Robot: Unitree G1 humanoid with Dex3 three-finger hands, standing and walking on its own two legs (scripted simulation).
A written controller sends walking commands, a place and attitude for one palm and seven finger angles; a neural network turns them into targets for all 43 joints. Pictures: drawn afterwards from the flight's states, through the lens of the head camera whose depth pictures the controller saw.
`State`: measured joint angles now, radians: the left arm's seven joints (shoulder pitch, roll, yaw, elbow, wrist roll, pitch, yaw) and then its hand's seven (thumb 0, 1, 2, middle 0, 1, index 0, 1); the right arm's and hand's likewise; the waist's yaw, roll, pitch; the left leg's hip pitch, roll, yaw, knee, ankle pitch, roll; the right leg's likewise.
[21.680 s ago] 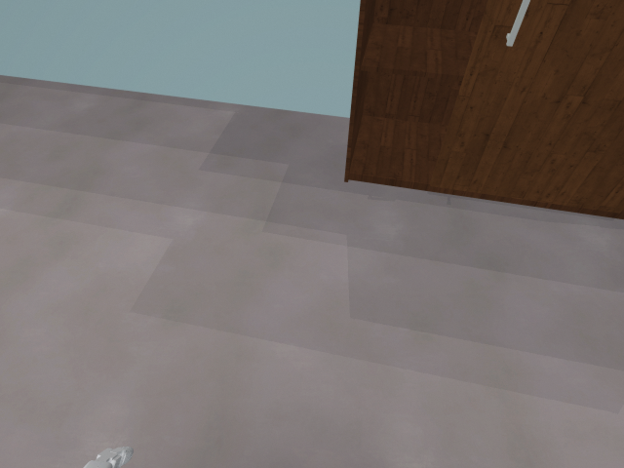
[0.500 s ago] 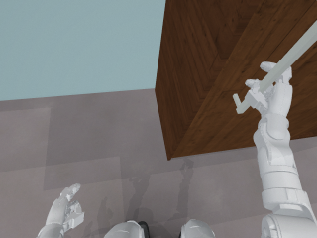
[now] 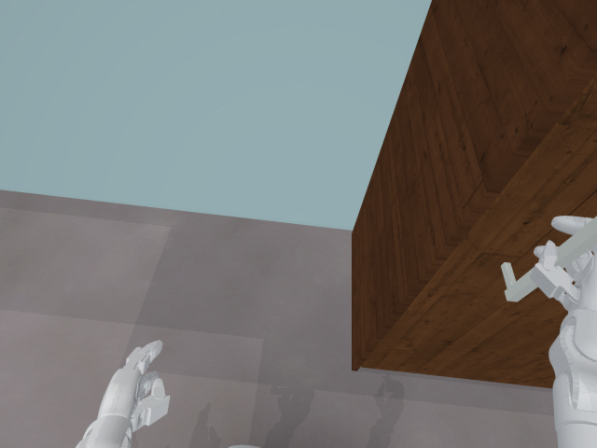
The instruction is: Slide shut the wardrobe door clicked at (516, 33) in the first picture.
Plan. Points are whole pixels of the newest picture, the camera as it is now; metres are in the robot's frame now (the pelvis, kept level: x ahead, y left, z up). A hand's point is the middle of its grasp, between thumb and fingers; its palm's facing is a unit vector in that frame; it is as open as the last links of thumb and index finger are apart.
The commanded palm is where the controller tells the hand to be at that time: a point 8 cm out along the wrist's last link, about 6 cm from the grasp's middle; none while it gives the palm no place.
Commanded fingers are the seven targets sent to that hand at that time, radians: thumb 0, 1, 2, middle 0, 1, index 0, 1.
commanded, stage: stop walking and hold the door there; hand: right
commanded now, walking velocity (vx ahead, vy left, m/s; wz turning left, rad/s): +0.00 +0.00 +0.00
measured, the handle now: (579, 225) +0.37 -0.33 +0.13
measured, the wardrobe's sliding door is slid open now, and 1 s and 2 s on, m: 0.00 0.00 0.00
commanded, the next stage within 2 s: none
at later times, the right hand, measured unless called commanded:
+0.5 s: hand (549, 273) +0.32 -0.29 +0.09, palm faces +0.32 +0.92 -0.23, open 5.5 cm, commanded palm +0.29 -0.31 +0.09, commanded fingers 0.00 -0.90 -0.90 0.45 1.40 0.45 1.40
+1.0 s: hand (549, 274) +0.32 -0.29 +0.09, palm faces +0.28 +0.94 -0.21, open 5.6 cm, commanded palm +0.29 -0.32 +0.09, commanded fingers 0.00 -0.90 -0.90 0.45 1.40 0.45 1.40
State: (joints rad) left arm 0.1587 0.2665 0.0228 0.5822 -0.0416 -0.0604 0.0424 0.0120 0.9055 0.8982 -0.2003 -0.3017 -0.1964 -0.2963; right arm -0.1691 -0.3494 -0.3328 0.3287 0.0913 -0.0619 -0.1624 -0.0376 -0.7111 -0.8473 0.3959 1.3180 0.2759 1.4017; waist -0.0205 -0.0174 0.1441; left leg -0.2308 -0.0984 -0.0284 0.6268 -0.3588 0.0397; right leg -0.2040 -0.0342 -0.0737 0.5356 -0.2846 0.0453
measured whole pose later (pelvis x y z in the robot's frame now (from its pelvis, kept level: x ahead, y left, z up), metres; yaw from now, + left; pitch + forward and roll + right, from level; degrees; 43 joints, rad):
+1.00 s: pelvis -0.01 -0.09 +0.01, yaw +2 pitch +0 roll +1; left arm 0.23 0.24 -0.02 0.69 -0.03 -0.02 0.09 0.01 0.90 0.90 -0.20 -0.30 -0.20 -0.30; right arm -0.15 -0.25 -0.12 0.41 0.06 -0.15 -0.16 -0.02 -0.76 -0.80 0.37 1.38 0.33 1.40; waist -0.03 -0.05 -0.02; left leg -0.20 -0.04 -0.10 0.40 -0.20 -0.01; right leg -0.22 0.05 -0.04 0.41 -0.20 -0.07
